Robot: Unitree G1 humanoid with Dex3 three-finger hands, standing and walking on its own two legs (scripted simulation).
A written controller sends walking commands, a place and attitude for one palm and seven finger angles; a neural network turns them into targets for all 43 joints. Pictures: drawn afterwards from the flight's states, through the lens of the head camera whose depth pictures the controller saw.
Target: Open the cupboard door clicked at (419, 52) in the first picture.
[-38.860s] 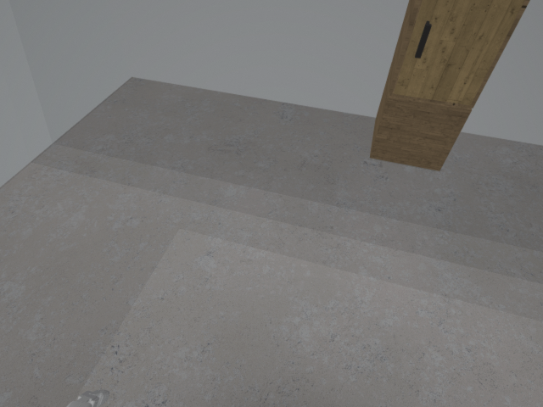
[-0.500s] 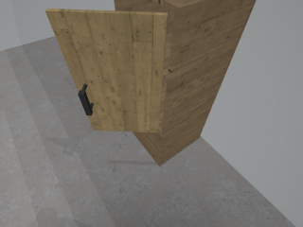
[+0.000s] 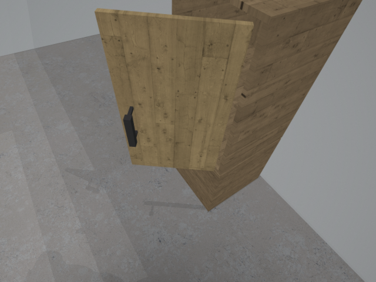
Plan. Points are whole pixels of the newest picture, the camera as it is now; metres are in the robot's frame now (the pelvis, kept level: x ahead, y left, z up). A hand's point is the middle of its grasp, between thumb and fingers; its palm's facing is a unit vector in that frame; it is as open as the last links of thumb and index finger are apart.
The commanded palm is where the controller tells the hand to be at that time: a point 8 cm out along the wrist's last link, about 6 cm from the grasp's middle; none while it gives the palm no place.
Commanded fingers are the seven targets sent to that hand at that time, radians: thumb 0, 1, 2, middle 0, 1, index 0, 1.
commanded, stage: come to a stop and stand still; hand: left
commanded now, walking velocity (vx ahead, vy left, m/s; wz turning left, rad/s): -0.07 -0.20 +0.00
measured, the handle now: (132, 126) +0.55 +0.22 -0.07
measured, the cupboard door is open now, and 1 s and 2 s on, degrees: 52 52 52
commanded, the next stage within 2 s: look again from close up in 0.88 s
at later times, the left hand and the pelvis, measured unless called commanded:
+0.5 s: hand out of the picture +0.05 +0.19 -0.16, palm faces -0.02 -0.98 -0.22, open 7.3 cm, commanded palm none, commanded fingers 0.00 0.90 0.90 -0.20 -0.30 -0.20 -0.30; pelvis +0.01 +0.01 +0.01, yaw -1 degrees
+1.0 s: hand out of the picture +0.05 +0.21 -0.16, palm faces -0.02 -0.97 -0.22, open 7.4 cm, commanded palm none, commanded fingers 0.00 0.90 0.90 -0.20 -0.30 -0.20 -0.30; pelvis +0.03 +0.03 +0.01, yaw -2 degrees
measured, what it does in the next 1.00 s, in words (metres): steps on the spot: right foot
